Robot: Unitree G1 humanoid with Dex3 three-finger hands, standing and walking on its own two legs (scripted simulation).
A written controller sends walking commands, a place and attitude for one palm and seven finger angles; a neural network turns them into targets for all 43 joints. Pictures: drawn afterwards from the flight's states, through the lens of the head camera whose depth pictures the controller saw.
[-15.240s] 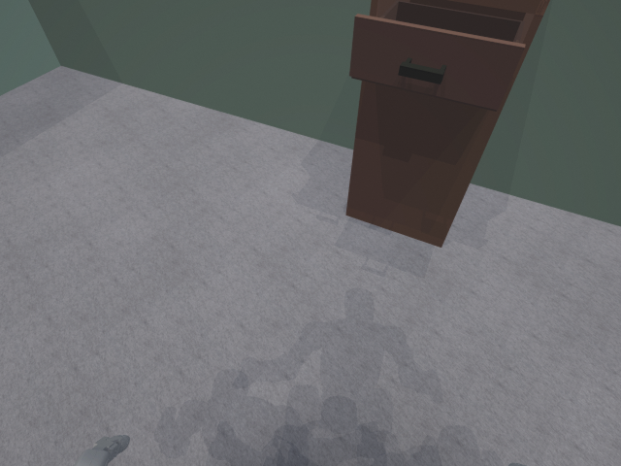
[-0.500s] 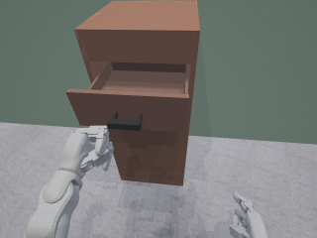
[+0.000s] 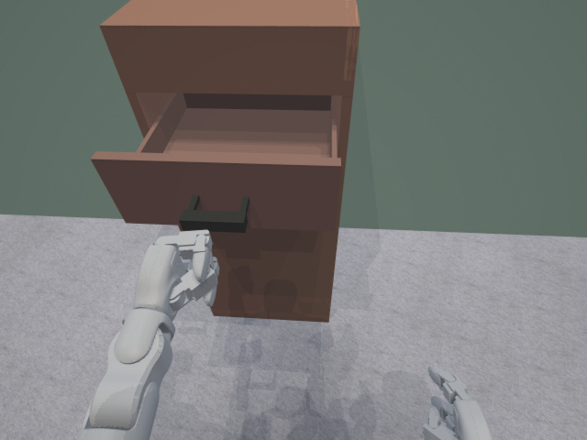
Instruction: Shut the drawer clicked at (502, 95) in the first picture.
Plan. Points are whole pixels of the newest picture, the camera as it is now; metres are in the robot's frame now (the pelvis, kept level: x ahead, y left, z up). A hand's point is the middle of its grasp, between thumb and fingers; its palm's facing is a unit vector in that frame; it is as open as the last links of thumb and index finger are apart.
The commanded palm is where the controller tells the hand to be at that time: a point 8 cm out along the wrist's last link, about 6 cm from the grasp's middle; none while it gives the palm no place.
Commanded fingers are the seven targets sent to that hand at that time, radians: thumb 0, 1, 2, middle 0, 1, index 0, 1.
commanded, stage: bring the fist close to the handle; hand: left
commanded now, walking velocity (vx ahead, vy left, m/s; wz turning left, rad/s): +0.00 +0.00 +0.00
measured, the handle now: (217, 211) +0.44 +0.16 +0.07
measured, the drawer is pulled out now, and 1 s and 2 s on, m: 0.20 0.20 0.10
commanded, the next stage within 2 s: push the drawer shut in 0.80 s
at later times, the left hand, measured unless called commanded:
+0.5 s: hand (229, 262) +0.34 +0.12 +0.06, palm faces +0.00 -1.00 -0.04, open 3.3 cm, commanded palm +0.31 +0.17 +0.07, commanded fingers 0.00 0.90 0.90 -1.40 -1.60 -1.40 -1.60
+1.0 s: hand (225, 260) +0.34 +0.12 +0.07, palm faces -0.03 -1.00 -0.02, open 3.3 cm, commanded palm +0.32 +0.18 +0.07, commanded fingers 0.00 0.90 0.90 -1.40 -1.60 -1.40 -1.60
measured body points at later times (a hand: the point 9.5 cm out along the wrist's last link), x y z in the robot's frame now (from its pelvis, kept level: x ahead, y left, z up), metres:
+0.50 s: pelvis +0.00 -0.01 -0.01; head +0.04 -0.03 +0.43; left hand +0.33 +0.17 +0.07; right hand +0.15 -0.26 -0.12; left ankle +0.01 +0.13 -0.73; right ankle -0.01 -0.13 -0.73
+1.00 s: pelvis +0.00 +0.00 -0.02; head +0.03 -0.02 +0.43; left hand +0.33 +0.18 +0.08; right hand +0.15 -0.24 -0.12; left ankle +0.01 +0.13 -0.73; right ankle -0.01 -0.13 -0.73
